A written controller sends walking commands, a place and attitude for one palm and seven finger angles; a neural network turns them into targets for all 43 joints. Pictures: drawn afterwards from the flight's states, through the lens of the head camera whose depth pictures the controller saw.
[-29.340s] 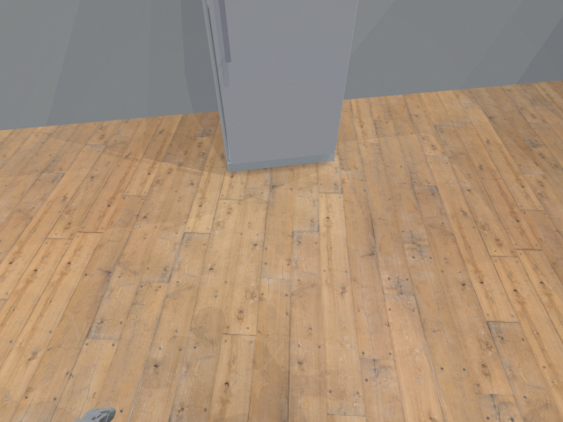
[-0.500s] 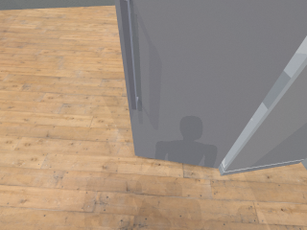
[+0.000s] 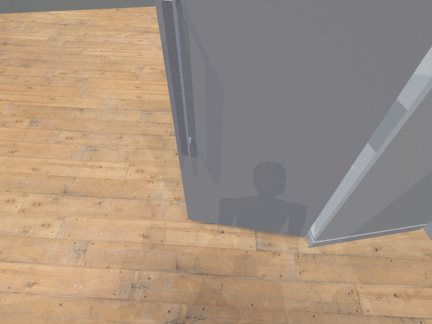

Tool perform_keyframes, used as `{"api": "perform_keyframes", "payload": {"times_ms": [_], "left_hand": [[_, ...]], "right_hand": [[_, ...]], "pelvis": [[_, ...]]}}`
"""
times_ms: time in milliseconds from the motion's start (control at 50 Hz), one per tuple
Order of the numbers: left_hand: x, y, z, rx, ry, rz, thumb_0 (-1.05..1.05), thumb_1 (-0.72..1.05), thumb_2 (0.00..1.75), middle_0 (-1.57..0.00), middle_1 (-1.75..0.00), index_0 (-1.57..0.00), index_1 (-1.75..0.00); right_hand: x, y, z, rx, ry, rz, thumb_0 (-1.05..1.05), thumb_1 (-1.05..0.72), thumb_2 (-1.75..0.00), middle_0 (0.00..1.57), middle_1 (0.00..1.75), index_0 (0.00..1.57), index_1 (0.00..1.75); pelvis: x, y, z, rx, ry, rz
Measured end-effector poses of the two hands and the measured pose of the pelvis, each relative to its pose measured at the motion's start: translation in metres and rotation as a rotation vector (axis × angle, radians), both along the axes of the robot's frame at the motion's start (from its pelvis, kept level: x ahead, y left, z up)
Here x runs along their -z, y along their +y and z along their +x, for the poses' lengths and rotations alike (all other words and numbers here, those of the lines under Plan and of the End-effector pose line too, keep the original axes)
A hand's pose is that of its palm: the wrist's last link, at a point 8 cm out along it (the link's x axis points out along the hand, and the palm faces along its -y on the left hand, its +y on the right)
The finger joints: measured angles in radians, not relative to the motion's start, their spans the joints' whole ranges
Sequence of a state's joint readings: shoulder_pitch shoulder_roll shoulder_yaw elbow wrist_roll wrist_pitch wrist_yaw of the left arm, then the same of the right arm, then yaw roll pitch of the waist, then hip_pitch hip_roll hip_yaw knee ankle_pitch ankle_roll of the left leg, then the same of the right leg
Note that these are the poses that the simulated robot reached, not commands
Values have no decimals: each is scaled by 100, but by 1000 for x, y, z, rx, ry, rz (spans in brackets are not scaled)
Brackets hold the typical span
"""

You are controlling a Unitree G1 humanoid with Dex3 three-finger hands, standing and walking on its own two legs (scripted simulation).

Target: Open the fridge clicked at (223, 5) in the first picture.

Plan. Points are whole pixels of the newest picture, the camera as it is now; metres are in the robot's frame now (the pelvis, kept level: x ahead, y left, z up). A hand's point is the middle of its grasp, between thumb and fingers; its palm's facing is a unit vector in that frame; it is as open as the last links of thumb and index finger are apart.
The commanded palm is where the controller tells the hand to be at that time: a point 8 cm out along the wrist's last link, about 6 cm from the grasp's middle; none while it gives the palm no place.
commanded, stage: look to check the result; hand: left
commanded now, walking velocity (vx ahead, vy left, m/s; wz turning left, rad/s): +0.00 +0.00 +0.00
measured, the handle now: (181, 90) +0.61 +0.12 +0.09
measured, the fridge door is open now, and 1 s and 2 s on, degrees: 71 71 71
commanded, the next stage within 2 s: stand and wait in 0.18 s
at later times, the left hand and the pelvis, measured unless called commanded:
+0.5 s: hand out of the picture +0.00 +0.16 -0.18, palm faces +0.00 -0.98 -0.19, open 7.3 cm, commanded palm none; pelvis +0.00 -0.01 +0.00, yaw +0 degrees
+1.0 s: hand out of the picture +0.01 +0.16 -0.17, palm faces +0.00 -0.98 -0.20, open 7.4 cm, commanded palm none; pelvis -0.01 -0.02 +0.00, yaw +0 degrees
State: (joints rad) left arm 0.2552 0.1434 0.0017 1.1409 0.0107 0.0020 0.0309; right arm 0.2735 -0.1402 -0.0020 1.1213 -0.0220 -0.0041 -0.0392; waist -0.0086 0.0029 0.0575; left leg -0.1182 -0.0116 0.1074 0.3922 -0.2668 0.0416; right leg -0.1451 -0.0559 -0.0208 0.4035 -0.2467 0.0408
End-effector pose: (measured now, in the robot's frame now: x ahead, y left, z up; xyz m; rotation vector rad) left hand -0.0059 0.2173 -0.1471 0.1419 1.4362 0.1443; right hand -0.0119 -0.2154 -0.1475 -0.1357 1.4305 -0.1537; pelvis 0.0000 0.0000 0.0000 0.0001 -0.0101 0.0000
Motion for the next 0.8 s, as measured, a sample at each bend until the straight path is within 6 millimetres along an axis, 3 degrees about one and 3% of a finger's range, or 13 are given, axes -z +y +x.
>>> {"api": "perform_keyframes", "payload": {"times_ms": [460, 800], "left_hand": [[-2, -7, 2, 10, -8, 9, 0, 92, 90, -20, -30, -20, -29], [-4, -7, 10, 19, -31, 15, 0, 92, 90, -20, -30, -20, -29]], "right_hand": [[0, -10, -8, 12, 14, 2, 0, -91, -89, 20, 30, 20, 30], [-2, -19, -1, 7, -5, -8, 0, -91, -89, 20, 30, 20, 30]], "pelvis": [[-1, -11, -3, 3, 2, 0], [-2, -14, -5, 4, 1, 0]]}}
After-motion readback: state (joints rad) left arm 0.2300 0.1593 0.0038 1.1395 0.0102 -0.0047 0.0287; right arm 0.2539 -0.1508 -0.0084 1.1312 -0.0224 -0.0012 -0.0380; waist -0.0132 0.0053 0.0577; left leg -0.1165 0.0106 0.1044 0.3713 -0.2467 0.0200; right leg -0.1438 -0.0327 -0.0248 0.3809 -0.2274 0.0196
